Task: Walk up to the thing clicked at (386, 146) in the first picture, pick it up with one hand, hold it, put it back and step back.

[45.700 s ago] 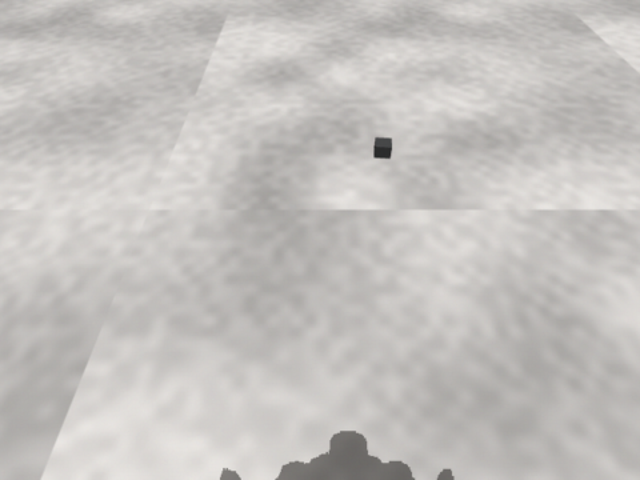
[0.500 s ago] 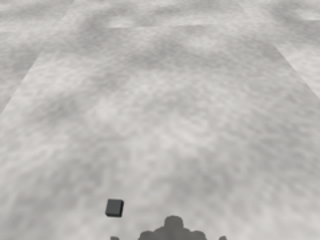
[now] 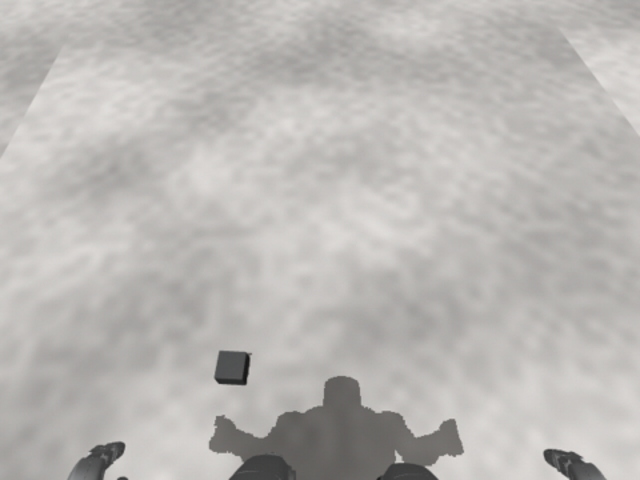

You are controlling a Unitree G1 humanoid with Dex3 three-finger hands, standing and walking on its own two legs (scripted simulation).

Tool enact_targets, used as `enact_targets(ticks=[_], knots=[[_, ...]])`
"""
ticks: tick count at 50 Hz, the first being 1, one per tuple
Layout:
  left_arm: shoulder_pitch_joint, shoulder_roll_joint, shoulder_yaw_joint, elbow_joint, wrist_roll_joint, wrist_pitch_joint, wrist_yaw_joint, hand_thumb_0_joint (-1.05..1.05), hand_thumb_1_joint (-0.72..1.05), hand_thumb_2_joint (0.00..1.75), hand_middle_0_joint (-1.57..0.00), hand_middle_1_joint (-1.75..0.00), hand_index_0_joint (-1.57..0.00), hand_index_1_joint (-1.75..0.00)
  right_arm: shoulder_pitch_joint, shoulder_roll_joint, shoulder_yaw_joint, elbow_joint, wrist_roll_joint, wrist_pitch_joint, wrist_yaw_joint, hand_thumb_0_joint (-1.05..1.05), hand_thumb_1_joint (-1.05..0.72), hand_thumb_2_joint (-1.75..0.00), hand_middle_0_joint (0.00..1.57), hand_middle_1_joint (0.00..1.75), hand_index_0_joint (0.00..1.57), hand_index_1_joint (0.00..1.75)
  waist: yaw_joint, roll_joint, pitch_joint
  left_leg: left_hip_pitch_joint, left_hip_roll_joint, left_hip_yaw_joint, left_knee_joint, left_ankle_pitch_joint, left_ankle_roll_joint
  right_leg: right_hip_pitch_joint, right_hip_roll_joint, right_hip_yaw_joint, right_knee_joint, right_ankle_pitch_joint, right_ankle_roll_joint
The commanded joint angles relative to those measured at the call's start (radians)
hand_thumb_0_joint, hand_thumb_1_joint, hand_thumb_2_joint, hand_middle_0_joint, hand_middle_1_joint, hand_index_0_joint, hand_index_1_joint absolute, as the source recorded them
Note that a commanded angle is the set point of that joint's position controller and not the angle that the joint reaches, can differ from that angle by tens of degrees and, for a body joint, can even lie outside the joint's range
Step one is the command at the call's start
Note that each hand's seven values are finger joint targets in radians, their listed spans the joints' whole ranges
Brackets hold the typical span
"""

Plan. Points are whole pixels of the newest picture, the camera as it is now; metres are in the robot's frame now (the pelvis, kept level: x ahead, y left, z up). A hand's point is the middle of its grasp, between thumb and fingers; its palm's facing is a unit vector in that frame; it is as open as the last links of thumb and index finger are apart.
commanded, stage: step back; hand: left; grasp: from above
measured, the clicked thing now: (232, 368) +0.45 +0.28 -0.73
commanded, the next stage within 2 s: none
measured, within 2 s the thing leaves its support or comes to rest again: neither
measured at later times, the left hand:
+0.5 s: hand out of the picture +0.03 +0.27 -0.16, palm faces -0.11 -0.91 -0.41, open 7.4 cm
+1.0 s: hand out of the picture -0.08 +0.30 -0.15, palm faces -0.02 -0.93 -0.38, open 7.4 cm
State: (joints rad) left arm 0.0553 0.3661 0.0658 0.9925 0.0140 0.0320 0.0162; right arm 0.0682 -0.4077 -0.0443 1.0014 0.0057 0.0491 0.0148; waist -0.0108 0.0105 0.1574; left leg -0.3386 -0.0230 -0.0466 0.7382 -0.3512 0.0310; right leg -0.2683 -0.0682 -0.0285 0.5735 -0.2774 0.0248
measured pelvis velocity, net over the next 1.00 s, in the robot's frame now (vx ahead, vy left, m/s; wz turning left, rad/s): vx -0.21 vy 0.03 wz -0.04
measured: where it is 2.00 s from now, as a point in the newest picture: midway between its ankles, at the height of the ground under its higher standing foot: outside the picture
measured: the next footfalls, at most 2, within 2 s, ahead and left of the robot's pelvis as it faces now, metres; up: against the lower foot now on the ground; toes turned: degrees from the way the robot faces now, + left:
right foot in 0.46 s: -0.07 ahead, -0.11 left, +0.00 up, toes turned -2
left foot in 0.82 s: -0.13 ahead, +0.14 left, +0.00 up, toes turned -4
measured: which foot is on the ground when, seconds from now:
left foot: down 0.00-0.48, up 0.50-0.80, down 0.82-1.00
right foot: down 0.00-0.06, up 0.08-0.44, down 0.46-0.84, up 0.86-1.00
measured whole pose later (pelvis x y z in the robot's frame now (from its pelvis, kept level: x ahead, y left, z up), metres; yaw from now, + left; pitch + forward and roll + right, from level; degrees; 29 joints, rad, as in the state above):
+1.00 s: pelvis -0.21 +0.03 +0.00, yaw -2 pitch -2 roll -1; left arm 0.14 0.40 0.09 0.82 0.01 0.06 0.02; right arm 0.15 -0.36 -0.03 0.86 -0.03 0.02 0.00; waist 0.00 -0.04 0.16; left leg -0.29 -0.01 -0.02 0.59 -0.27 0.03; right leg -0.47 0.12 0.15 1.17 -0.52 -0.02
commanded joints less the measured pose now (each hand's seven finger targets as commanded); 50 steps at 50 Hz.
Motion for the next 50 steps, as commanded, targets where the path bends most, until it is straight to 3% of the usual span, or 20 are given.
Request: enact_targets(ticks=[1,2,3,4,5,9,13,18,22,23,24,25,26,29,37,40,42,43,46,50], knots=[[-0.127,0.277,0.052,-0.151,0.012,-0.012,0.018,0.00,0.90,0.90,-0.20,-0.30,-0.20,-0.30,0.168,-0.152,-0.055,-0.054,-0.003,-0.006,0.004,0.00,-0.90,-0.90,0.20,0.30,0.20,0.30,-0.061,-0.219,-0.177,0.117,0.019,0.001,-0.027,0.009,0.026,-0.075,-0.218,0.165,-0.038,0.334,-0.196],[-0.108,0.242,0.045,-0.152,0.004,-0.005,0.016,0.00,0.90,0.90,-0.20,-0.30,-0.20,-0.30,0.165,-0.171,-0.062,-0.052,-0.013,-0.016,-0.001,0.00,-0.90,-0.90,0.20,0.30,0.20,0.30,-0.051,-0.101,-0.163,0.082,0.075,-0.053,-0.208,0.278,0.032,-0.043,-0.119,0.104,0.088,0.232,-0.133],[-0.078,0.183,0.036,-0.162,-0.013,0.004,0.019,0.00,0.90,0.90,-0.20,-0.30,-0.20,-0.30,0.124,-0.249,-0.079,-0.070,-0.032,-0.025,-0.005,0.00,-0.90,-0.90,0.20,0.30,0.20,0.30,-0.030,0.150,-0.141,0.088,0.228,-0.295,-0.338,0.553,0.079,-0.131,0.081,0.035,0.302,0.008,-0.067],[-0.039,0.170,0.037,-0.162,-0.010,0.016,0.026,0.00,0.90,0.90,-0.20,-0.30,-0.20,-0.30,0.135,-0.282,-0.087,-0.084,-0.040,-0.037,-0.010,0.00,-0.90,-0.90,0.20,0.30,0.20,0.30,-0.019,0.144,-0.164,0.150,0.298,-0.378,-0.346,0.746,0.125,-0.194,0.161,0.148,0.428,-0.348,-0.063],[-0.001,0.173,0.035,-0.158,-0.009,0.019,0.035,0.00,0.90,0.90,-0.20,-0.30,-0.20,-0.30,0.120,-0.320,-0.093,-0.100,-0.032,-0.041,-0.015,0.00,-0.90,-0.90,0.20,0.30,0.20,0.30,-0.024,0.167,-0.222,0.182,0.350,-0.420,-0.331,0.820,0.170,-0.209,0.184,0.216,0.526,-0.407,-0.063],[0.060,0.202,0.041,-0.135,-0.017,0.017,0.034,0.00,0.90,0.90,-0.20,-0.30,-0.20,-0.30,0.015,-0.210,-0.069,-0.157,-0.042,-0.046,-0.044,0.00,-0.90,-0.90,0.20,0.30,0.20,0.30,0.036,0.153,-0.202,0.212,0.248,-0.217,-0.276,0.683,0.147,-0.248,0.160,0.232,0.631,-0.249,-0.050],[0.052,0.208,0.051,-0.166,0.000,0.009,0.023,0.00,0.90,0.90,-0.20,-0.30,-0.20,-0.30,0.092,-0.191,-0.076,-0.175,-0.034,-0.048,-0.052,0.00,-0.90,-0.90,0.20,0.30,0.20,0.30,-0.014,0.096,-0.199,0.287,0.284,-0.223,-0.264,0.676,0.228,-0.245,0.146,0.192,0.578,-0.262,-0.005],[0.077,0.192,0.059,-0.195,-0.001,-0.007,0.010,0.00,0.90,0.90,-0.20,-0.30,-0.20,-0.30,0.115,-0.209,-0.074,-0.201,-0.032,-0.043,-0.051,0.00,-0.90,-0.90,0.20,0.30,0.20,0.30,-0.032,0.109,-0.240,0.327,0.273,-0.190,-0.213,0.639,0.219,-0.164,0.105,0.121,0.285,-0.232,-0.008],[0.222,0.166,0.063,-0.141,0.008,-0.017,0.003,0.00,0.90,0.90,-0.20,-0.30,-0.20,-0.30,0.036,-0.224,-0.070,-0.221,-0.016,-0.023,-0.042,0.00,-0.90,-0.90,0.20,0.30,0.20,0.30,0.040,0.124,-0.262,0.155,0.237,-0.138,-0.142,0.444,0.142,0.092,0.092,0.036,-0.130,0.036,-0.055],[0.222,0.201,0.071,-0.143,0.022,-0.024,0.006,0.00,0.90,0.90,-0.20,-0.30,-0.20,-0.30,0.044,-0.192,-0.059,-0.220,-0.007,-0.020,-0.040,0.00,-0.90,-0.90,0.20,0.30,0.20,0.30,0.033,0.063,-0.253,0.022,0.190,-0.119,-0.108,0.321,0.083,0.174,0.042,0.126,-0.147,0.125,-0.076],[0.199,0.285,0.093,-0.166,0.030,-0.029,0.003,0.00,0.90,0.90,-0.20,-0.30,-0.20,-0.30,0.056,-0.151,-0.046,-0.231,-0.001,-0.019,-0.036,0.00,-0.90,-0.90,0.20,0.30,0.20,0.30,0.018,-0.165,-0.209,-0.172,0.037,-0.045,0.052,0.057,0.007,0.192,-0.145,0.414,-0.202,0.160,-0.159],[0.140,0.376,0.106,-0.199,0.020,-0.025,0.002,0.00,0.90,0.90,-0.20,-0.30,-0.20,-0.30,0.003,-0.152,-0.056,-0.231,-0.002,-0.012,-0.052,0.00,-0.90,-0.90,0.20,0.30,0.20,0.30,0.067,-0.304,-0.149,-0.143,-0.080,-0.032,0.307,-0.289,-0.026,-0.031,-0.346,0.610,-0.269,0.253,-0.347],[0.079,0.339,0.100,-0.235,0.024,-0.033,0.006,0.00,0.90,0.90,-0.20,-0.30,-0.20,-0.30,0.036,-0.184,-0.066,-0.204,-0.006,-0.008,-0.052,0.00,-0.90,-0.90,0.20,0.30,0.20,0.30,0.036,-0.232,-0.107,-0.106,-0.066,-0.134,0.467,-0.280,-0.035,-0.096,-0.358,0.608,-0.262,0.312,-0.363],[0.004,0.238,0.080,-0.255,0.013,-0.031,0.014,0.00,0.90,0.90,-0.20,-0.30,-0.20,-0.30,0.125,-0.158,-0.048,-0.168,0.009,-0.020,-0.052,0.00,-0.90,-0.90,0.20,0.30,0.20,0.30,-0.022,-0.148,-0.120,-0.146,-0.115,-0.126,0.477,-0.149,-0.036,0.018,-0.148,0.263,-0.146,0.498,-0.230],[0.119,0.232,0.073,-0.283,0.014,-0.015,0.025,0.00,0.90,0.90,-0.20,-0.30,-0.20,-0.30,0.126,-0.142,-0.041,-0.203,-0.012,-0.035,-0.045,0.00,-0.90,-0.90,0.20,0.30,0.20,0.30,0.050,-0.212,-0.224,-0.082,-0.006,-0.012,-0.023,-0.151,-0.036,0.267,-0.174,0.264,-0.028,0.601,-0.239],[0.065,0.237,0.061,-0.306,-0.002,0.002,0.012,0.00,0.90,0.90,-0.20,-0.30,-0.20,-0.30,0.204,-0.161,-0.065,-0.165,-0.030,-0.045,-0.038,0.00,-0.90,-0.90,0.20,0.30,0.20,0.30,-0.009,-0.152,-0.229,0.132,-0.002,0.026,-0.307,0.172,-0.012,0.082,-0.122,0.225,0.044,0.411,-0.160],[0.085,0.174,0.045,-0.318,-0.011,0.002,0.011,0.00,0.90,0.90,-0.20,-0.30,-0.20,-0.30,0.127,-0.311,-0.097,-0.204,-0.042,-0.050,-0.029,0.00,-0.90,-0.90,0.20,0.30,0.20,0.30,0.002,0.185,-0.217,0.210,0.326,-0.399,-0.386,0.389,0.153,-0.197,0.143,0.086,0.272,-0.136,-0.057],[0.010,0.210,0.066,-0.313,0.001,0.004,0.024,0.00,0.90,0.90,-0.20,-0.30,-0.20,-0.30,0.142,-0.346,-0.102,-0.208,-0.040,-0.051,-0.026,0.00,-0.90,-0.90,0.20,0.30,0.20,0.30,-0.063,0.209,-0.197,0.073,0.429,-0.498,-0.400,0.493,0.271,-0.155,0.171,0.172,0.492,-0.399,-0.045],[0.100,0.196,0.065,-0.263,-0.014,0.006,0.024,0.00,0.90,0.90,-0.20,-0.30,-0.20,-0.30,0.019,-0.227,-0.067,-0.221,-0.043,-0.052,-0.040,0.00,-0.90,-0.90,0.20,0.30,0.20,0.30,0.036,0.079,-0.146,0.108,0.288,-0.236,-0.331,0.553,0.194,-0.232,0.175,0.245,0.681,-0.278,-0.058],[0.157,0.201,0.076,-0.239,0.000,0.005,0.011,0.00,0.90,0.90,-0.20,-0.30,-0.20,-0.30,0.065,-0.197,-0.067,-0.236,-0.038,-0.054,-0.045,0.00,-0.90,-0.90,0.20,0.30,0.20,0.30,0.011,0.109,-0.162,0.216,0.270,-0.196,-0.300,0.545,0.216,-0.254,0.167,0.204,0.659,-0.233,-0.002]])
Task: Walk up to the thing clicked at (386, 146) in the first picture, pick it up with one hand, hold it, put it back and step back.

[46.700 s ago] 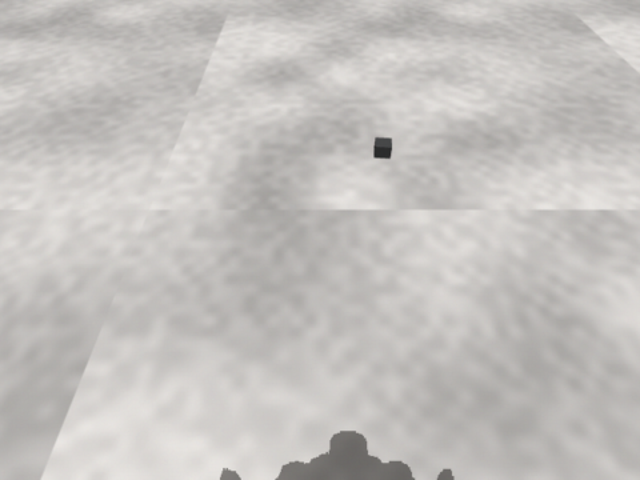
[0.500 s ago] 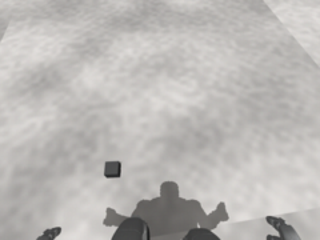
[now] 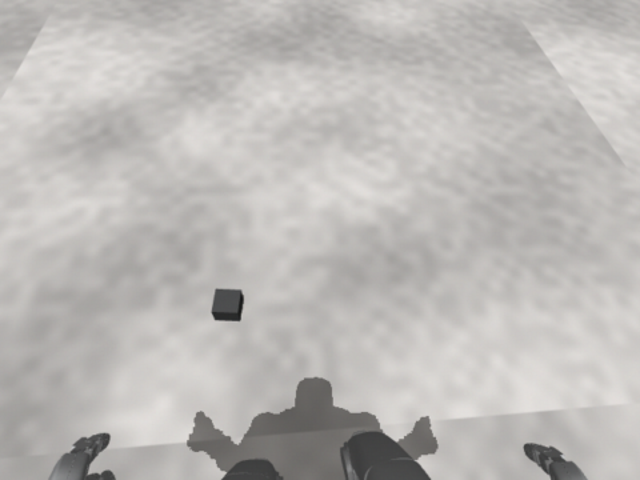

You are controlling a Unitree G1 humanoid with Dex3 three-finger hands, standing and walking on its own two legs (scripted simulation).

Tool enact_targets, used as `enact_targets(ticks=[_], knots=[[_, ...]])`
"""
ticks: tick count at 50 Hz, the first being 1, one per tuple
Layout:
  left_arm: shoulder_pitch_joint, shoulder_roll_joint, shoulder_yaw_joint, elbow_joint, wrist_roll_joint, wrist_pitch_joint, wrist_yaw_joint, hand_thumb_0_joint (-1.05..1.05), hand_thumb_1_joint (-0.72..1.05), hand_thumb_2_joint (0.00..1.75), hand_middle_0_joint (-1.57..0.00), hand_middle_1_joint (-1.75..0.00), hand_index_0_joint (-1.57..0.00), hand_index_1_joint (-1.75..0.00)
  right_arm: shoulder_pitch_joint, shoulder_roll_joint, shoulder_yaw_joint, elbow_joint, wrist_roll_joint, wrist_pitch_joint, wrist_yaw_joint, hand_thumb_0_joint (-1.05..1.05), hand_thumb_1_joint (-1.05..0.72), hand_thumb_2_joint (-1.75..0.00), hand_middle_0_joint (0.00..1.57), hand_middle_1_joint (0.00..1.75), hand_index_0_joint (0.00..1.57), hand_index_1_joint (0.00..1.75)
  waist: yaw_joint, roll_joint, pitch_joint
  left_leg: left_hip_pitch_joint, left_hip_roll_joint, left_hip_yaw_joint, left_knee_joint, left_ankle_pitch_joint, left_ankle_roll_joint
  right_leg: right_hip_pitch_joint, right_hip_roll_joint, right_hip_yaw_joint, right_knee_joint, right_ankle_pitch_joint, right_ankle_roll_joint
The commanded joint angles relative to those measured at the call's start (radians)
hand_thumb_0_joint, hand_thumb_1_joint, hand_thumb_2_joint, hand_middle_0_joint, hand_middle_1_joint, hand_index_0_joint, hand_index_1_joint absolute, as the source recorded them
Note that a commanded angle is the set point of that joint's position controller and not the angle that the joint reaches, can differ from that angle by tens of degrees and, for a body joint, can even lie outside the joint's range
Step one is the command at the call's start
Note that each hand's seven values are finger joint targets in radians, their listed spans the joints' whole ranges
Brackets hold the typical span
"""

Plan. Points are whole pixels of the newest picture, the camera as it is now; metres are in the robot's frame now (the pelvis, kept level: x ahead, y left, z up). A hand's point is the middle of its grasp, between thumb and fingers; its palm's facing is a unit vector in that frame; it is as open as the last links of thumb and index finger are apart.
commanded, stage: step back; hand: left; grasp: from above
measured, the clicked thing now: (228, 305) +0.65 +0.27 -0.73
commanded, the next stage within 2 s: none
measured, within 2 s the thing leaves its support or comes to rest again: neither
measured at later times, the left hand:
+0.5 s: hand out of the picture -0.06 +0.23 -0.13, palm faces -0.01 -0.89 -0.45, open 7.4 cm
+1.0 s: hand out of the picture -0.27 +0.21 -0.15, palm faces -0.03 -0.91 -0.42, open 7.4 cm
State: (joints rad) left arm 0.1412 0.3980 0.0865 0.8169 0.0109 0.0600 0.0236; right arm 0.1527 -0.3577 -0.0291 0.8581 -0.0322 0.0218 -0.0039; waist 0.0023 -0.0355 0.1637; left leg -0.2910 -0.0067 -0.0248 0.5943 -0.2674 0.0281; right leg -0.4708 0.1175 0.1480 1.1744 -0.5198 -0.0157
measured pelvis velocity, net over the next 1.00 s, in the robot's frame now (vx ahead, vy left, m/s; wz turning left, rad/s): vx -0.34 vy -0.06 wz -0.04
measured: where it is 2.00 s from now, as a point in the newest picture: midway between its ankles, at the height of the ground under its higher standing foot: outside the picture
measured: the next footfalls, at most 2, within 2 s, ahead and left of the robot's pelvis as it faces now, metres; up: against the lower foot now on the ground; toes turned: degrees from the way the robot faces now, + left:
right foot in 0.22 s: -0.08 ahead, -0.16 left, +0.00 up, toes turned -2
left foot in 0.58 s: -0.17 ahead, +0.09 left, +0.00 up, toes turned +0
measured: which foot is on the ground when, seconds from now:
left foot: down 0.00-0.24, up 0.26-0.56, down 0.58-0.92, up 0.94-1.00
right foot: up 0.00-0.20, down 0.22-0.60, up 0.62-0.88, down 0.90-1.00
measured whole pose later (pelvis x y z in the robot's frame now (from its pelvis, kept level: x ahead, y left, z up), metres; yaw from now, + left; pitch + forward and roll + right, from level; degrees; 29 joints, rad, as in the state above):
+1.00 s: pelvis -0.34 -0.06 -0.01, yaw -2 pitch -3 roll +1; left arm 0.20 0.35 0.06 0.89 0.04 0.03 0.01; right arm 0.10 -0.41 -0.05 0.84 -0.01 0.08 -0.02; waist 0.04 0.04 0.15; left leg -0.52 -0.06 -0.13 0.99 -0.47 -0.01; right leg -0.27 0.01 0.02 0.68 -0.36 -0.03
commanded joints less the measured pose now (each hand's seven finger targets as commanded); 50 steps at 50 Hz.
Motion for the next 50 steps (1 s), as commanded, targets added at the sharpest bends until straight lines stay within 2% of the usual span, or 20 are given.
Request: enact_targets(ticks=[1,6,10,11,12,13,16,17,23,28,29,30,31,34,40,44,45,46,47,50], knots=[[0.060,0.166,0.053,-0.073,0.006,-0.025,0.002,0.00,0.90,0.90,-0.20,-0.30,-0.20,-0.30,0.007,-0.250,-0.085,-0.093,0.002,-0.028,-0.029,0.00,-0.90,-0.90,0.20,0.30,0.20,0.30,-0.021,0.160,-0.180,0.216,0.268,-0.232,-0.145,0.473,0.232,-0.060,-0.030,0.017,0.004,-0.004,0.048],[0.077,0.158,0.049,-0.064,0.005,-0.028,-0.007,0.00,0.90,0.90,-0.20,-0.30,-0.20,-0.30,0.008,-0.285,-0.094,-0.115,-0.002,-0.016,-0.024,0.00,-0.90,-0.90,0.20,0.30,0.20,0.30,-0.034,0.220,-0.207,0.160,0.272,-0.199,-0.143,0.364,0.227,0.081,-0.073,-0.075,-0.266,0.001,0.044],[0.233,0.154,0.055,0.022,0.014,-0.038,-0.018,0.00,0.90,0.90,-0.20,-0.30,-0.20,-0.30,-0.061,-0.298,-0.095,-0.130,0.012,0.009,-0.020,0.00,-0.90,-0.90,0.20,0.30,0.20,0.30,0.034,0.235,-0.262,-0.013,0.208,-0.147,-0.061,0.186,0.122,0.353,-0.097,-0.166,-0.710,0.234,-0.008],[0.222,0.190,0.067,0.012,0.029,-0.045,-0.017,0.00,0.90,0.90,-0.20,-0.30,-0.20,-0.30,-0.034,-0.257,-0.081,-0.125,0.019,0.014,-0.019,0.00,-0.90,-0.90,0.20,0.30,0.20,0.30,0.024,0.136,-0.232,-0.139,0.147,-0.131,0.009,0.041,0.065,0.395,-0.143,-0.054,-0.756,0.224,-0.026],[0.200,0.284,0.090,-0.013,0.039,-0.050,-0.017,0.00,0.90,0.90,-0.20,-0.30,-0.20,-0.30,-0.045,-0.192,-0.064,-0.148,0.032,0.011,-0.018,0.00,-0.90,-0.90,0.20,0.30,0.20,0.30,0.030,-0.149,-0.179,-0.328,-0.047,-0.069,0.219,-0.197,-0.011,0.365,-0.360,0.285,-0.830,0.196,-0.109],[0.116,0.383,0.104,-0.060,0.039,-0.045,-0.014,0.00,0.90,0.90,-0.20,-0.30,-0.20,-0.30,-0.102,-0.218,-0.081,-0.153,0.026,0.014,-0.036,0.00,-0.90,-0.90,0.20,0.30,0.20,0.30,0.084,-0.270,-0.133,-0.254,-0.089,-0.110,0.463,-0.356,-0.038,0.093,-0.554,0.458,-0.905,0.237,-0.283],[-0.086,0.238,0.064,-0.101,0.029,-0.055,0.002,0.00,0.90,0.90,-0.20,-0.30,-0.20,-0.30,0.029,-0.228,-0.080,-0.078,0.037,0.011,-0.034,0.00,-0.90,-0.90,0.20,0.30,0.20,0.30,-0.050,-0.073,-0.078,-0.208,-0.118,-0.168,0.631,-0.209,-0.027,0.077,-0.363,0.097,-0.773,0.513,-0.178],[-0.091,0.231,0.069,-0.106,0.033,-0.053,0.003,0.00,0.90,0.90,-0.20,-0.30,-0.20,-0.30,0.053,-0.222,-0.074,-0.069,0.038,0.008,-0.035,0.00,-0.90,-0.90,0.20,0.30,0.20,0.30,-0.044,-0.124,-0.092,-0.188,-0.121,-0.134,0.648,-0.196,-0.038,0.084,-0.352,0.062,-0.760,0.525,-0.176],[0.058,0.217,0.061,-0.098,0.034,-0.043,0.020,0.00,0.90,0.90,-0.20,-0.30,-0.20,-0.30,0.016,-0.198,-0.062,-0.093,0.018,-0.002,-0.028,0.00,-0.90,-0.90,0.20,0.30,0.20,0.30,0.060,-0.151,-0.172,-0.203,-0.047,-0.052,0.273,-0.268,-0.050,0.406,-0.379,0.070,-0.663,0.705,-0.192],[0.000,0.211,0.039,-0.119,0.007,-0.019,0.010,0.00,0.90,0.90,-0.20,-0.30,-0.20,-0.30,0.143,-0.217,-0.082,-0.034,0.007,-0.013,-0.023,0.00,-0.90,-0.90,0.20,0.30,0.20,0.30,-0.003,-0.107,-0.246,0.074,-0.002,0.000,-0.179,0.083,0.000,0.289,-0.334,0.027,-0.525,0.623,-0.104],[0.016,0.174,0.028,-0.125,0.003,-0.017,0.005,0.00,0.90,0.90,-0.20,-0.30,-0.20,-0.30,0.131,-0.277,-0.098,-0.040,-0.005,-0.015,-0.024,0.00,-0.90,-0.90,0.20,0.30,0.20,0.30,0.007,0.036,-0.250,0.149,0.162,-0.229,-0.200,0.189,0.060,0.131,-0.252,-0.015,-0.426,0.421,-0.052],[-0.035,0.170,0.029,-0.137,-0.007,-0.020,0.011,0.00,0.90,0.90,-0.20,-0.30,-0.20,-0.30,0.052,-0.395,-0.115,-0.065,0.006,-0.008,-0.012,0.00,-0.90,-0.90,0.20,0.30,0.20,0.30,-0.007,0.260,-0.215,0.059,0.348,-0.436,-0.228,0.326,0.214,0.051,-0.066,-0.167,-0.260,0.014,-0.005],[-0.084,0.195,0.049,-0.129,0.009,-0.017,0.023,0.00,0.90,0.90,-0.20,-0.30,-0.20,-0.30,0.048,-0.403,-0.120,-0.073,-0.005,-0.013,-0.012,0.00,-0.90,-0.90,0.20,0.30,0.20,0.30,-0.053,0.242,-0.184,-0.050,0.420,-0.529,-0.252,0.380,0.301,0.065,-0.060,-0.034,-0.047,-0.150,0.004],[0.010,0.177,0.045,-0.069,-0.014,-0.008,0.016,0.00,0.90,0.90,-0.20,-0.30,-0.20,-0.30,-0.053,-0.296,-0.082,-0.079,-0.007,-0.016,-0.028,0.00,-0.90,-0.90,0.20,0.30,0.20,0.30,0.038,0.118,-0.158,-0.017,0.282,-0.245,-0.171,0.453,0.221,0.015,-0.027,0.040,0.121,-0.024,-0.015],[0.025,0.153,0.033,-0.054,0.004,-0.034,-0.001,0.00,0.90,0.90,-0.20,-0.30,-0.20,-0.30,0.008,-0.267,-0.083,-0.083,-0.010,0.002,-0.022,0.00,-0.90,-0.90,0.20,0.30,0.20,0.30,-0.017,0.229,-0.192,0.182,0.258,-0.207,-0.097,0.457,0.220,0.052,-0.093,-0.088,-0.325,-0.023,0.035],[0.133,0.159,0.031,0.023,0.020,-0.053,0.002,0.00,0.90,0.90,-0.20,-0.30,-0.20,-0.30,-0.045,-0.278,-0.076,-0.091,0.018,0.031,-0.013,0.00,-0.90,-0.90,0.20,0.30,0.20,0.30,0.026,0.215,-0.270,0.062,0.191,-0.141,0.003,0.297,0.118,0.313,-0.089,-0.165,-0.774,0.281,-0.004],[0.141,0.212,0.048,0.022,0.032,-0.060,0.004,0.00,0.90,0.90,-0.20,-0.30,-0.20,-0.30,-0.045,-0.225,-0.059,-0.097,0.025,0.030,-0.009,0.00,-0.90,-0.90,0.20,0.30,0.20,0.30,0.025,0.098,-0.242,-0.105,0.120,-0.125,0.094,0.114,0.061,0.366,-0.191,0.018,-0.785,0.277,-0.027],[0.119,0.341,0.080,0.005,0.032,-0.056,-0.001,0.00,0.90,0.90,-0.20,-0.30,-0.20,-0.30,-0.096,-0.186,-0.056,-0.133,0.030,0.027,-0.019,0.00,-0.90,-0.90,0.20,0.30,0.20,0.30,0.069,-0.217,-0.189,-0.273,-0.088,-0.060,0.300,-0.247,-0.007,0.273,-0.432,0.329,-0.848,0.332,-0.186],[0.060,0.389,0.089,-0.026,0.036,-0.060,0.004,0.00,0.90,0.90,-0.20,-0.30,-0.20,-0.30,-0.100,-0.218,-0.077,-0.125,0.024,0.035,-0.032,0.00,-0.90,-0.90,0.20,0.30,0.20,0.30,0.079,-0.221,-0.131,-0.223,-0.061,-0.166,0.528,-0.366,-0.036,0.061,-0.585,0.477,-0.890,0.362,-0.312],[-0.082,0.244,0.050,-0.049,0.032,-0.068,0.015,0.00,0.90,0.90,-0.20,-0.30,-0.20,-0.30,0.009,-0.224,-0.073,-0.059,0.034,0.031,-0.028,0.00,-0.90,-0.90,0.20,0.30,0.20,0.30,-0.031,-0.038,-0.123,-0.195,-0.099,-0.173,0.648,-0.213,-0.032,0.109,-0.376,0.093,-0.736,0.546,-0.198]])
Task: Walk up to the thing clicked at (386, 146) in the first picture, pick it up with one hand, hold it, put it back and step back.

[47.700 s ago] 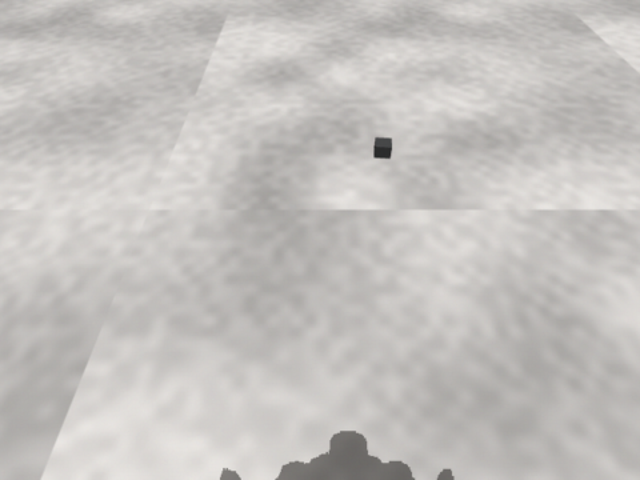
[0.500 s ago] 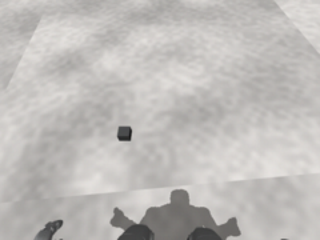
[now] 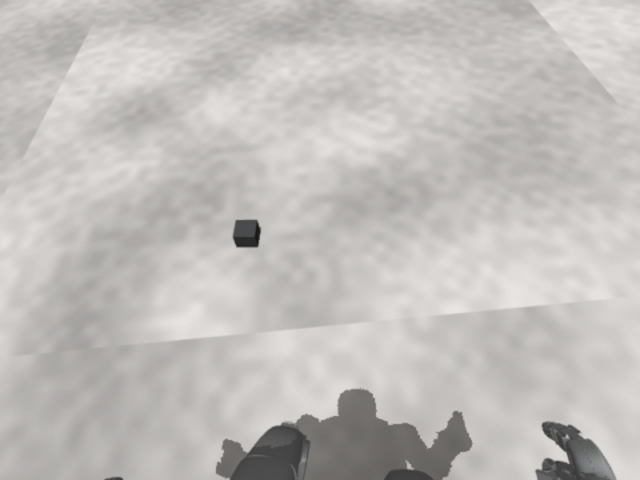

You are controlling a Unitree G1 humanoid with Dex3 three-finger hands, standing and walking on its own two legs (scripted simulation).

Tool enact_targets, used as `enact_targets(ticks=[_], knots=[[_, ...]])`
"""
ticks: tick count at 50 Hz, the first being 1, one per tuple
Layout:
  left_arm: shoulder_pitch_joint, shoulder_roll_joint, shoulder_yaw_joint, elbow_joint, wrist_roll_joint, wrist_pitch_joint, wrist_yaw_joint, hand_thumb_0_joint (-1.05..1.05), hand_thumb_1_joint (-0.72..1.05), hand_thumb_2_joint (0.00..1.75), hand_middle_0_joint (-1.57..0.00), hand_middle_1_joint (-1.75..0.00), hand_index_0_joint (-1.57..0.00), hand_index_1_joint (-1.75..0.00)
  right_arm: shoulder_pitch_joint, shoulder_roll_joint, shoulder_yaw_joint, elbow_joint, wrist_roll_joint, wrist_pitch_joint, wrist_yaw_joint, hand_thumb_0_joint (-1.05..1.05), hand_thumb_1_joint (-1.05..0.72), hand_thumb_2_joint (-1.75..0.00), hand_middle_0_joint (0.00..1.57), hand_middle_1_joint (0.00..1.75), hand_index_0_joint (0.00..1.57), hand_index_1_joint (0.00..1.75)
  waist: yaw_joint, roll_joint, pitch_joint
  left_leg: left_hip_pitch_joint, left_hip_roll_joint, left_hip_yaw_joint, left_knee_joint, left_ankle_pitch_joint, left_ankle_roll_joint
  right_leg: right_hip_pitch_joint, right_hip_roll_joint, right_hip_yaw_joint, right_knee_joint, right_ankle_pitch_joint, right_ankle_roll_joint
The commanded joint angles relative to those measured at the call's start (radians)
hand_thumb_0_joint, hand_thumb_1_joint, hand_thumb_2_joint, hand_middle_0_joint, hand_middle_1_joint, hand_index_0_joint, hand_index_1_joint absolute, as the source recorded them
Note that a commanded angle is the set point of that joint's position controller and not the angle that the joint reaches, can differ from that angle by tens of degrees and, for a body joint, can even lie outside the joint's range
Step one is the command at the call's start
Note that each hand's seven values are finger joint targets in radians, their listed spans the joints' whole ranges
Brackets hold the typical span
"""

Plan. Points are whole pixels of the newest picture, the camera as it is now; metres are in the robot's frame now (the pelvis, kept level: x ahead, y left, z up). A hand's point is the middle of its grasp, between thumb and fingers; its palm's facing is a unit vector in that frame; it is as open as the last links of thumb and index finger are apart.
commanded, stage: step back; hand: left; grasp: from above
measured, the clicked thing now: (246, 233) +0.97 +0.37 -0.72
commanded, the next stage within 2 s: stand in 1.10 s
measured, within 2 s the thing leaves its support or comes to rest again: neither
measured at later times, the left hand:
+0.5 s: hand out of the picture -0.06 +0.28 -0.14, palm faces +0.10 -0.91 -0.39, open 7.4 cm
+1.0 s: hand out of the picture +0.04 +0.30 -0.14, palm faces +0.07 -0.92 -0.38, open 7.4 cm
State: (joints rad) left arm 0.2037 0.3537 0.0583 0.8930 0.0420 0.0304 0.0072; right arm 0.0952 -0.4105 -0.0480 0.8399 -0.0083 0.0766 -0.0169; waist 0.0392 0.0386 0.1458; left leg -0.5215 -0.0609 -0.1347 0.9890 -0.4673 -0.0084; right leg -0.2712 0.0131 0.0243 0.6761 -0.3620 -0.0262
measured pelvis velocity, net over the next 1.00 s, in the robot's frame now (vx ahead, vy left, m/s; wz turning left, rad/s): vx -0.03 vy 0.03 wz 0.06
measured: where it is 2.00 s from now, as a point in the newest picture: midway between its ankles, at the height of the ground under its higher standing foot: outside the picture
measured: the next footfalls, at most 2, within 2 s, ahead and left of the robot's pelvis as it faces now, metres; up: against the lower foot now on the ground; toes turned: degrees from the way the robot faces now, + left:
left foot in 0.22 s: -0.01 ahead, +0.15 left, +0.00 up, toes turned +5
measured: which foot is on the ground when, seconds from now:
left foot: up 0.00-0.20, down 0.22-1.00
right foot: down 0.00-1.00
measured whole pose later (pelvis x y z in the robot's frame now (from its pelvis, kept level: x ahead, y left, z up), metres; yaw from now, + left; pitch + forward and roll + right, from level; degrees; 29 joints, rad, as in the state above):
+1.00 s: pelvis -0.03 +0.03 +0.01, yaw +3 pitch -2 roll +0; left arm 0.13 0.37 0.04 1.04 0.01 -0.03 0.00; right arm 0.11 -0.33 -0.03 1.03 -0.01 -0.02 0.00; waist 0.01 0.00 0.06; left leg -0.21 0.02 0.02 0.56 -0.31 -0.01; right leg -0.19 -0.01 0.02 0.54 -0.32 0.01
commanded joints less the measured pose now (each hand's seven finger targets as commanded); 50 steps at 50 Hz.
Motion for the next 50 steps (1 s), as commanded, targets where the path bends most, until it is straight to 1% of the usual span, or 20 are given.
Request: enact_targets(ticks=[1,7,10,11,12,13,16,21,22,23,24,25,34,35,36,37,40,42,44,50], knots=[[-0.122,0.279,0.081,-0.123,0.005,-0.040,0.032,0.00,0.90,0.90,-0.20,-0.30,-0.20,-0.30,0.073,-0.169,-0.053,-0.040,0.000,-0.031,-0.014,0.00,-0.90,-0.90,0.20,0.30,0.20,0.30,-0.051,-0.141,-0.120,0.051,-0.040,-0.040,0.255,0.003,-0.005,-0.079,-0.251,0.197,-0.233,0.316,-0.177],[0.011,0.297,0.092,-0.084,0.012,-0.041,0.017,0.00,0.90,0.90,-0.20,-0.30,-0.20,-0.30,0.016,-0.159,-0.051,-0.028,-0.024,-0.057,0.010,0.00,-0.90,-0.90,0.20,0.30,0.20,0.30,0.047,-0.229,-0.127,0.077,0.034,0.096,-0.254,-0.101,-0.006,0.110,-0.260,0.260,-0.299,-0.200,-0.165],[-0.034,0.278,0.070,-0.082,-0.001,-0.028,0.006,0.00,0.90,0.90,-0.20,-0.30,-0.20,-0.30,0.145,-0.144,-0.060,0.061,-0.022,-0.078,0.013,0.00,-0.90,-0.90,0.20,0.30,0.20,0.30,-0.025,-0.187,-0.146,0.389,0.020,0.154,-0.625,0.099,0.030,-0.053,-0.219,0.172,-0.218,-0.162,-0.100],[-0.009,0.226,0.050,-0.077,-0.003,-0.028,0.002,0.00,0.90,0.90,-0.20,-0.30,-0.20,-0.30,0.158,-0.169,-0.071,0.073,-0.032,-0.087,0.010,0.00,-0.90,-0.90,0.20,0.30,0.20,0.30,-0.031,-0.084,-0.169,0.488,0.095,0.003,-0.653,0.046,0.057,-0.160,-0.174,0.127,-0.122,-0.152,-0.062],[-0.032,0.175,0.030,-0.081,-0.023,-0.031,-0.003,0.00,0.90,0.90,-0.20,-0.30,-0.20,-0.30,0.118,-0.249,-0.077,0.057,-0.038,-0.091,0.010,0.00,-0.90,-0.90,0.20,0.30,0.20,0.30,-0.041,0.128,-0.139,0.414,0.308,-0.357,-0.759,-0.292,0.147,-0.307,-0.049,0.018,0.016,-0.209,0.011],[-0.101,0.260,0.063,-0.062,-0.020,-0.031,0.002,0.00,0.90,0.90,-0.20,-0.30,-0.20,-0.30,0.069,-0.312,-0.084,0.044,-0.031,-0.092,0.014,0.00,-0.90,-0.90,0.20,0.30,0.20,0.30,-0.067,0.116,-0.057,0.136,0.413,-0.431,-0.821,-0.467,0.245,-0.184,-0.049,0.020,0.172,-0.227,0.021],[-0.039,0.222,0.055,-0.016,-0.033,-0.038,-0.018,0.00,0.90,0.90,-0.20,-0.30,-0.20,-0.30,-0.017,-0.211,-0.048,0.040,-0.040,-0.115,0.008,0.00,-0.90,-0.90,0.20,0.30,0.20,0.30,-0.009,0.057,-0.027,0.140,0.283,-0.179,-0.754,-0.189,0.169,-0.097,-0.038,0.031,0.178,-0.067,0.007],[0.051,0.198,0.059,0.046,-0.012,-0.064,-0.015,0.00,0.90,0.90,-0.20,-0.30,-0.20,-0.30,-0.001,-0.186,-0.053,0.053,-0.036,-0.084,0.024,0.00,-0.90,-0.90,0.20,0.30,0.20,0.30,0.007,0.095,-0.075,0.117,0.206,-0.037,-0.596,-0.190,0.112,0.171,0.017,-0.053,-0.264,0.007,-0.003],[0.073,0.228,0.070,0.058,0.000,-0.071,-0.006,0.00,0.90,0.90,-0.20,-0.30,-0.20,-0.30,0.032,-0.150,-0.043,0.054,-0.030,-0.079,0.022,0.00,-0.90,-0.90,0.20,0.30,0.20,0.30,0.015,0.007,-0.084,0.038,0.172,-0.002,-0.481,-0.158,0.081,0.265,-0.015,0.041,-0.296,-0.021,-0.019],[0.088,0.295,0.081,0.053,0.007,-0.079,0.001,0.00,0.90,0.90,-0.20,-0.30,-0.20,-0.30,0.006,-0.105,-0.033,0.034,-0.022,-0.080,0.022,0.00,-0.90,-0.90,0.20,0.30,0.20,0.30,0.031,-0.162,-0.073,-0.087,0.062,0.054,-0.299,-0.142,0.036,0.227,-0.195,0.385,-0.420,-0.310,-0.094],[0.047,0.355,0.091,0.040,0.009,-0.085,-0.001,0.00,0.90,0.90,-0.20,-0.30,-0.20,-0.30,0.002,-0.141,-0.043,0.042,-0.025,-0.080,0.016,0.00,-0.90,-0.90,0.20,0.30,0.20,0.30,0.028,-0.196,-0.024,-0.018,0.045,0.052,-0.130,-0.110,0.022,0.050,-0.363,0.565,-0.514,-0.514,-0.181],[-0.017,0.346,0.092,0.009,0.004,-0.090,0.001,0.00,0.90,0.90,-0.20,-0.30,-0.20,-0.30,0.043,-0.171,-0.052,0.053,-0.024,-0.086,0.017,0.00,-0.90,-0.90,0.20,0.30,0.20,0.30,-0.003,-0.128,0.012,-0.008,0.086,-0.002,-0.093,-0.060,0.020,0.011,-0.389,0.563,-0.495,-0.465,-0.219],[-0.056,0.222,0.031,0.005,-0.014,-0.074,-0.011,0.00,0.90,0.90,-0.20,-0.30,-0.20,-0.30,0.127,-0.122,-0.061,0.113,-0.031,-0.119,0.021,0.00,-0.90,-0.90,0.20,0.30,0.20,0.30,-0.059,-0.110,-0.145,0.427,0.068,0.123,-0.570,0.217,0.021,-0.097,-0.157,0.097,-0.200,0.097,-0.073],[-0.049,0.180,0.018,-0.003,-0.020,-0.073,-0.012,0.00,0.90,0.90,-0.20,-0.30,-0.20,-0.30,0.137,-0.156,-0.068,0.114,-0.041,-0.126,0.013,0.00,-0.90,-0.90,0.20,0.30,0.20,0.30,-0.064,-0.024,-0.182,0.473,0.186,-0.032,-0.635,0.194,0.050,-0.139,-0.113,0.055,-0.083,0.168,-0.042],[-0.034,0.152,0.008,0.010,-0.039,-0.065,-0.012,0.00,0.90,0.90,-0.20,-0.30,-0.20,-0.30,0.075,-0.207,-0.065,0.094,-0.034,-0.131,0.009,0.00,-0.90,-0.90,0.20,0.30,0.20,0.30,-0.037,0.094,-0.169,0.412,0.339,-0.255,-0.716,0.074,0.129,-0.167,-0.015,-0.009,-0.008,-0.001,0.009],[-0.035,0.214,0.028,0.037,-0.036,-0.060,-0.005,0.00,0.90,0.90,-0.20,-0.30,-0.20,-0.30,0.040,-0.236,-0.069,0.089,-0.027,-0.129,0.013,0.00,-0.90,-0.90,0.20,0.30,0.20,0.30,-0.036,0.065,-0.137,0.266,0.383,-0.263,-0.716,0.022,0.202,-0.054,-0.038,0.011,0.048,-0.134,0.009],[-0.009,0.191,0.018,0.061,-0.034,-0.070,-0.002,0.00,0.90,0.90,-0.20,-0.30,-0.20,-0.30,-0.026,-0.199,-0.052,0.089,-0.029,-0.126,0.012,0.00,-0.90,-0.90,0.20,0.30,0.20,0.30,-0.006,0.107,-0.116,0.306,0.296,-0.087,-0.619,0.303,0.142,-0.002,-0.048,-0.004,-0.143,-0.026,-0.005],[0.007,0.220,0.025,0.090,-0.033,-0.085,0.005,0.00,0.90,0.90,-0.20,-0.30,-0.20,-0.30,-0.041,-0.155,-0.036,0.098,-0.010,-0.120,0.012,0.00,-0.90,-0.90,0.20,0.30,0.20,0.30,0.003,0.076,-0.169,0.285,0.217,0.026,-0.519,0.528,0.067,0.130,-0.071,0.050,-0.226,0.299,-0.007],[-0.049,0.250,0.028,0.074,-0.033,-0.087,0.004,0.00,0.90,0.90,-0.20,-0.30,-0.20,-0.30,0.015,-0.146,-0.035,0.113,-0.002,-0.118,0.006,0.00,-0.90,-0.90,0.20,0.30,0.20,0.30,-0.036,0.014,-0.199,0.302,0.163,0.077,-0.502,0.502,0.039,0.160,-0.118,0.092,-0.173,0.432,-0.035],[-0.088,0.234,0.018,0.087,-0.032,-0.079,0.012,0.00,0.90,0.90,-0.20,-0.30,-0.20,-0.30,-0.024,-0.144,-0.039,0.142,-0.001,-0.113,0.001,0.00,-0.90,-0.90,0.20,0.30,0.20,0.30,-0.030,-0.061,-0.216,0.352,0.178,0.091,-0.475,0.555,0.062,0.153,-0.121,0.077,-0.175,0.491,-0.037]])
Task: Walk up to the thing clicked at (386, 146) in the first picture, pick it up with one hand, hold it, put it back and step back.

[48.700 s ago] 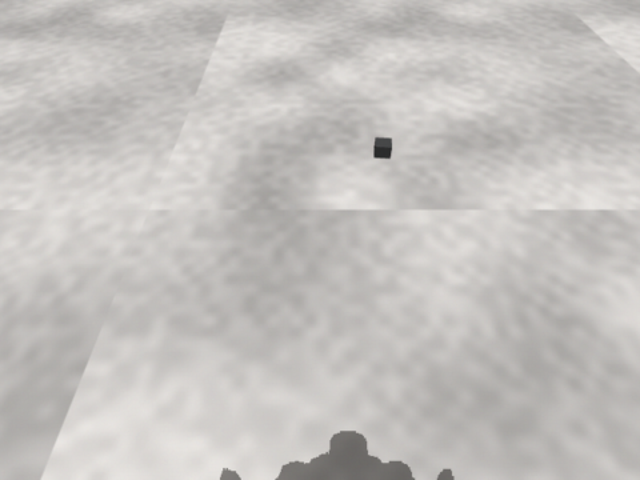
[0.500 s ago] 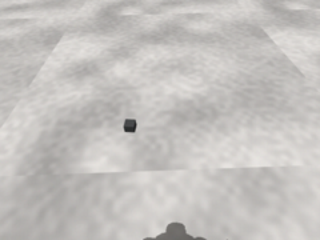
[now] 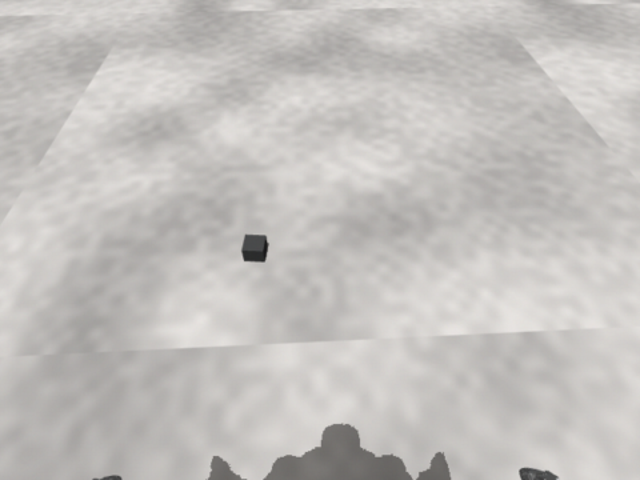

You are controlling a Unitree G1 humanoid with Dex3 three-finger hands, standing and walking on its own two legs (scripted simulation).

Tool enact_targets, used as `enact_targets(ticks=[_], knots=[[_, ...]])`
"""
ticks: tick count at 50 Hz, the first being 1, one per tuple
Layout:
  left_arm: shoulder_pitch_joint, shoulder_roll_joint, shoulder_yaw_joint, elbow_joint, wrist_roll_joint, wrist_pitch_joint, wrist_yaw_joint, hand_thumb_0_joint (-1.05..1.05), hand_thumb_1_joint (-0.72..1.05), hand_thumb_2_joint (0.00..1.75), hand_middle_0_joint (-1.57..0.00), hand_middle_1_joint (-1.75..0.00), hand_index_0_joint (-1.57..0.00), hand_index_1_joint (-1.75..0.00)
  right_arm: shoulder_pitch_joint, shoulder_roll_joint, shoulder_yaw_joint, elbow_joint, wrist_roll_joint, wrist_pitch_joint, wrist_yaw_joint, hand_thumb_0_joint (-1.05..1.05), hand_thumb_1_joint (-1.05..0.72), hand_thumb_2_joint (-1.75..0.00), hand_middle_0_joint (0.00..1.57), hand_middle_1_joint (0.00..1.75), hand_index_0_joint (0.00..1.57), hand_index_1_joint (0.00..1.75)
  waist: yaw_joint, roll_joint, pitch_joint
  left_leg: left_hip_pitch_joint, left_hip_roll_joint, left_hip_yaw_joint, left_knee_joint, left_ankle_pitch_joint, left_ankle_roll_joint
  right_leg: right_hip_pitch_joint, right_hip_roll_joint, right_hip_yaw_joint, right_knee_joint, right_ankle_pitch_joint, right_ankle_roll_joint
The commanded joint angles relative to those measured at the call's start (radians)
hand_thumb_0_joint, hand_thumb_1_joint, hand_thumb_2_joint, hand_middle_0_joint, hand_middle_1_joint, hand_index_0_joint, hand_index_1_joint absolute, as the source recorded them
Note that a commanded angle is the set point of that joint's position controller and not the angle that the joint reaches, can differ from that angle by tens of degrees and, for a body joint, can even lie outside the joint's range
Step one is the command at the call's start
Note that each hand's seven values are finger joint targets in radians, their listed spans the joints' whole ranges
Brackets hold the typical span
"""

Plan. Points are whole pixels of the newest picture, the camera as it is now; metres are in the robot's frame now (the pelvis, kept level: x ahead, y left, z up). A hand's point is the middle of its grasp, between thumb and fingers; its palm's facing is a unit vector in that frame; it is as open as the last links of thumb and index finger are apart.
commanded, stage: step back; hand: left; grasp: from above
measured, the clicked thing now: (255, 248) +1.03 +0.28 -0.73
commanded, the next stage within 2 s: stand in 0.10 s
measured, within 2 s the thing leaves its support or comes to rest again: neither
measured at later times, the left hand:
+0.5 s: hand out of the picture +0.09 +0.24 -0.14, palm faces -0.02 -0.94 -0.34, open 7.4 cm
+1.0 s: hand out of the picture +0.04 +0.24 -0.14, palm faces +0.00 -0.94 -0.35, open 7.4 cm
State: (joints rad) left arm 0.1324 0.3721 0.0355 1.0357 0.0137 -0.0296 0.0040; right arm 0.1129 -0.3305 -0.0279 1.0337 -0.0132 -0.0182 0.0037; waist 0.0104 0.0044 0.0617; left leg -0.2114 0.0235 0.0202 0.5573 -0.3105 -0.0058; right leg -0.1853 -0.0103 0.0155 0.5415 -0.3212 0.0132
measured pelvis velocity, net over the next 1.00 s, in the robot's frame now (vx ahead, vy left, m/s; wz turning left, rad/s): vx -0.02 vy -0.01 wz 0.02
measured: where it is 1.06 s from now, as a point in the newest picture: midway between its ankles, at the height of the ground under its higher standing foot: outside the picture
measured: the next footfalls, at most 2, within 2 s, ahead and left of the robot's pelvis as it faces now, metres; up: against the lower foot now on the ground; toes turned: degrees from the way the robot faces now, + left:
none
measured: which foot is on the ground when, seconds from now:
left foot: down 0.00-1.00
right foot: down 0.00-1.00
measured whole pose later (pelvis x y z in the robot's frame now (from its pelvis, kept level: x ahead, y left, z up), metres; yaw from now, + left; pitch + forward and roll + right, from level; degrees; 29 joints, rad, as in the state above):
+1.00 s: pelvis -0.02 -0.01 +0.02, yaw +1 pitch -2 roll +0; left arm 0.12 0.35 0.01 1.16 0.01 -0.02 -0.01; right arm 0.12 -0.35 0.00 1.15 -0.01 -0.02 0.01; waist 0.00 0.02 0.04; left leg -0.12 0.03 0.00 0.31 -0.15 -0.03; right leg -0.10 0.00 0.00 0.32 -0.18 0.00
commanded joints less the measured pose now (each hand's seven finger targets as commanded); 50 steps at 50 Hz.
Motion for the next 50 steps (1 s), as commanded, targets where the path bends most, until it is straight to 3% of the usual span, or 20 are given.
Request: enact_targets(ticks=[1,4,5,6,9,12,17,19,25,29,31,35,43,50], knots=[[-0.028,0.216,0.042,-0.057,-0.003,-0.019,0.016,0.00,0.90,0.90,-0.20,-0.30,-0.20,-0.30,-0.040,-0.222,-0.059,-0.046,0.003,-0.018,-0.020,0.00,-0.90,-0.90,0.20,0.30,0.20,0.30,-0.004,-0.030,-0.132,0.034,0.091,-0.062,-0.048,0.389,0.055,0.076,-0.104,0.095,-0.038,0.446,-0.080],[-0.053,0.212,0.038,-0.057,-0.001,-0.016,0.017,0.00,0.90,0.90,-0.20,-0.30,-0.20,-0.30,-0.061,-0.223,-0.059,-0.036,-0.001,-0.016,-0.017,0.00,-0.90,-0.90,0.20,0.30,0.20,0.30,-0.006,-0.021,-0.119,0.043,0.096,-0.062,-0.078,0.362,0.056,0.062,-0.101,0.091,-0.048,0.418,-0.074],[-0.069,0.176,0.016,-0.034,-0.017,-0.012,0.013,0.00,0.90,0.90,-0.20,-0.30,-0.20,-0.30,-0.068,-0.222,-0.040,-0.026,0.009,-0.020,-0.013,0.00,-0.90,-0.90,0.20,0.30,0.20,0.30,-0.008,-0.027,-0.098,0.073,0.110,-0.112,-0.135,0.451,0.053,0.049,-0.103,0.088,-0.088,0.463,-0.050],[-0.077,0.178,0.018,-0.036,-0.018,-0.010,0.013,0.00,0.90,0.90,-0.20,-0.30,-0.20,-0.30,-0.069,-0.231,-0.043,-0.022,0.010,-0.021,-0.012,0.00,-0.90,-0.90,0.20,0.30,0.20,0.30,-0.010,-0.025,-0.104,0.085,0.118,-0.112,-0.146,0.475,0.052,0.068,-0.099,0.079,-0.104,0.456,-0.039],[-0.086,0.184,0.015,-0.017,-0.016,-0.006,0.014,0.00,0.90,0.90,-0.20,-0.30,-0.20,-0.30,-0.086,-0.227,-0.036,-0.006,0.010,-0.023,-0.013,0.00,-0.90,-0.90,0.20,0.30,0.20,0.30,-0.008,-0.007,-0.126,0.147,0.118,-0.101,-0.166,0.528,0.040,0.095,-0.103,0.073,-0.132,0.471,-0.035],[-0.114,0.186,0.012,-0.006,-0.014,-0.006,0.010,0.00,0.90,0.90,-0.20,-0.30,-0.20,-0.30,-0.100,-0.219,-0.029,0.007,0.010,-0.021,-0.010,0.00,-0.90,-0.90,0.20,0.30,0.20,0.30,-0.012,-0.004,-0.109,0.136,0.109,-0.092,-0.214,0.424,0.028,0.106,-0.106,0.079,-0.191,0.405,-0.029],[-0.114,0.186,0.011,0.019,-0.009,-0.007,0.008,0.00,0.90,0.90,-0.20,-0.30,-0.20,-0.30,-0.116,-0.217,-0.026,0.020,0.009,-0.024,-0.010,0.00,-0.90,-0.90,0.20,0.30,0.20,0.30,-0.007,0.001,-0.137,0.175,0.117,-0.087,-0.244,0.420,0.022,0.122,-0.112,0.072,-0.216,0.397,-0.028],[-0.127,0.189,0.009,0.025,-0.011,-0.009,0.008,0.00,0.90,0.90,-0.20,-0.30,-0.20,-0.30,-0.104,-0.213,-0.021,0.031,0.010,-0.022,-0.008,0.00,-0.90,-0.90,0.20,0.30,0.20,0.30,-0.015,0.001,-0.105,0.145,0.108,-0.083,-0.265,0.343,0.017,0.110,-0.114,0.082,-0.244,0.347,-0.026],[-0.116,0.189,0.008,0.044,-0.007,-0.009,0.003,0.00,0.90,0.90,-0.20,-0.30,-0.20,-0.30,-0.104,-0.217,-0.018,0.045,0.007,-0.023,-0.008,0.00,-0.90,-0.90,0.20,0.30,0.20,0.30,-0.014,0.003,-0.105,0.144,0.116,-0.089,-0.283,0.295,0.016,0.109,-0.117,0.083,-0.262,0.305,-0.029],[-0.112,0.189,0.007,0.051,-0.005,-0.006,0.001,0.00,0.90,0.90,-0.20,-0.30,-0.20,-0.30,-0.092,-0.220,-0.017,0.052,0.004,-0.019,-0.006,0.00,-0.90,-0.90,0.20,0.30,0.20,0.30,-0.014,-0.006,-0.065,0.114,0.110,-0.096,-0.312,0.168,0.013,0.063,-0.109,0.085,-0.288,0.185,-0.029],[-0.102,0.184,0.005,0.056,-0.005,-0.006,0.000,0.00,0.90,0.90,-0.20,-0.30,-0.20,-0.30,-0.089,-0.228,-0.019,0.054,0.003,-0.018,-0.005,0.00,-0.90,-0.90,0.20,0.30,0.20,0.30,-0.014,0.000,-0.059,0.104,0.109,-0.098,-0.310,0.144,0.016,0.060,-0.110,0.086,-0.293,0.172,-0.028],[-0.090,0.191,0.005,0.054,-0.006,-0.014,0.002,0.00,0.90,0.90,-0.20,-0.30,-0.20,-0.30,-0.076,-0.224,-0.018,0.057,0.004,-0.019,-0.002,0.00,-0.90,-0.90,0.20,0.30,0.20,0.30,-0.016,-0.026,-0.085,0.135,0.112,-0.100,-0.287,0.207,0.020,0.059,-0.117,0.091,-0.295,0.228,-0.026],[-0.075,0.195,0.005,0.058,-0.006,-0.007,0.000,0.00,0.90,0.90,-0.20,-0.30,-0.20,-0.30,-0.046,-0.224,-0.012,0.062,0.000,-0.016,-0.002,0.00,-0.90,-0.90,0.20,0.30,0.20,0.30,-0.016,-0.007,-0.057,0.081,0.108,-0.108,-0.309,0.137,0.018,0.054,-0.109,0.084,-0.299,0.150,-0.030],[-0.061,0.194,0.003,0.051,-0.006,-0.010,0.000,0.00,0.90,0.90,-0.20,-0.30,-0.20,-0.30,-0.053,-0.234,-0.010,0.057,0.004,-0.020,-0.005,0.00,-0.90,-0.90,0.20,0.30,0.20,0.30,-0.009,0.002,-0.079,0.110,0.114,-0.108,-0.288,0.228,0.021,0.066,-0.118,0.089,-0.284,0.240,-0.031]])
